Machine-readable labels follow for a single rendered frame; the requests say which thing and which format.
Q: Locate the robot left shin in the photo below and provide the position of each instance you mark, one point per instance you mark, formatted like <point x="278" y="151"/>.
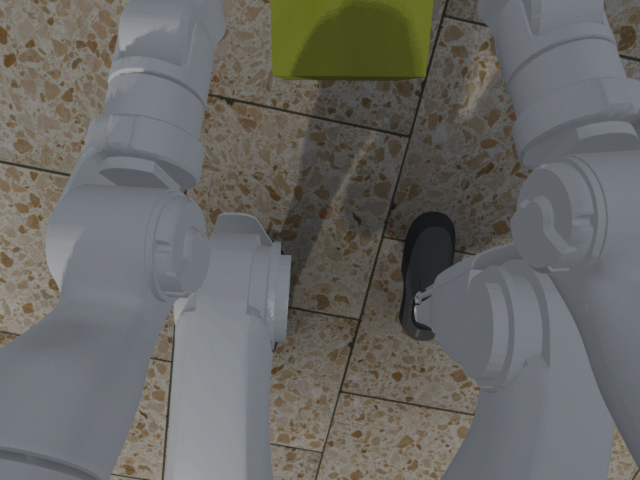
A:
<point x="227" y="222"/>

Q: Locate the left robot thigh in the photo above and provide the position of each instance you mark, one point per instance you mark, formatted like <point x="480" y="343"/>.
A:
<point x="219" y="407"/>

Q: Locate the carton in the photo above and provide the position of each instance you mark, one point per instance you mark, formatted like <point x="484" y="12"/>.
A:
<point x="366" y="40"/>

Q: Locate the left robot forearm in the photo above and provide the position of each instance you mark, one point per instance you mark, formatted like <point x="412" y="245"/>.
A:
<point x="149" y="131"/>

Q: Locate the right robot upper arm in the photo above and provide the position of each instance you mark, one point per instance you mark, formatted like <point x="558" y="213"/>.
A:
<point x="578" y="220"/>

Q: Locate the right robot forearm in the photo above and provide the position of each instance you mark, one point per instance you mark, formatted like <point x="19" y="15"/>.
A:
<point x="562" y="70"/>

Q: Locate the left robot upper arm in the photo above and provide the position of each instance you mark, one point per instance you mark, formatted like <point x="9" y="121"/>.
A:
<point x="70" y="386"/>

